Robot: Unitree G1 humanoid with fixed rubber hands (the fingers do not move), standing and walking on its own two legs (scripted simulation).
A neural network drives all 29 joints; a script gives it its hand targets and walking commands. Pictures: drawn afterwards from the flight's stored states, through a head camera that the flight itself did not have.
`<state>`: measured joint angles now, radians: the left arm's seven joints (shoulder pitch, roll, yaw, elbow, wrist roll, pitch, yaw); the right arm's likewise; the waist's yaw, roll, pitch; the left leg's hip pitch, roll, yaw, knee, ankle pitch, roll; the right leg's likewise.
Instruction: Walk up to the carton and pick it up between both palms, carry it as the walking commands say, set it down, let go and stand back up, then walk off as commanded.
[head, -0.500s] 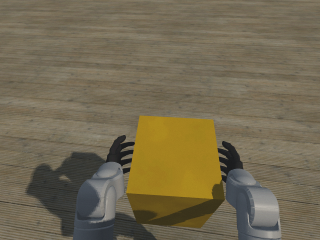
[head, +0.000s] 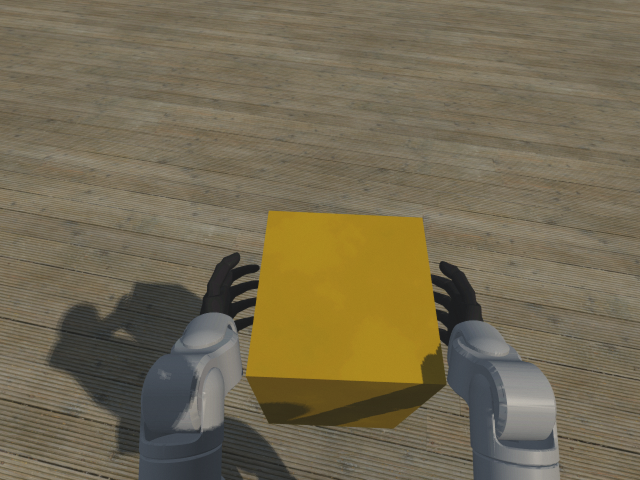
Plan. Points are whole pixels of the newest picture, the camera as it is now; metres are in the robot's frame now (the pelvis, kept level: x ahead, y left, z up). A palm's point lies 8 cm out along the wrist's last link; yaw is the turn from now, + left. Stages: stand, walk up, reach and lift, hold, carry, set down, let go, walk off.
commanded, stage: carry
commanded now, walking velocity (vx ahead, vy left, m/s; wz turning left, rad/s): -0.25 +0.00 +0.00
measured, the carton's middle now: (337, 331) +0.30 +0.02 +0.04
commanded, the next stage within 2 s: none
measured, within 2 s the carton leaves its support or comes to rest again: neither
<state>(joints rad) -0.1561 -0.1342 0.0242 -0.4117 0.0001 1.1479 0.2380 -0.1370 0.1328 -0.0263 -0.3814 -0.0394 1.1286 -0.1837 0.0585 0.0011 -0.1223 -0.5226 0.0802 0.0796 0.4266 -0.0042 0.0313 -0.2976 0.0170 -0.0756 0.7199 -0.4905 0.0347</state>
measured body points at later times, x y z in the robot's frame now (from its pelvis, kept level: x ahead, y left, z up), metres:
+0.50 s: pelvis -0.17 -0.01 +0.00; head -0.15 +0.00 +0.45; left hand +0.10 +0.13 +0.07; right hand +0.12 -0.14 +0.07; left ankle -0.13 +0.11 -0.73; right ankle -0.16 -0.13 -0.69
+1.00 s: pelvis -0.35 -0.05 -0.01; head -0.35 -0.03 +0.44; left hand -0.07 +0.08 +0.07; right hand -0.07 -0.19 +0.08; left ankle -0.36 +0.04 -0.73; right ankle -0.24 -0.17 -0.72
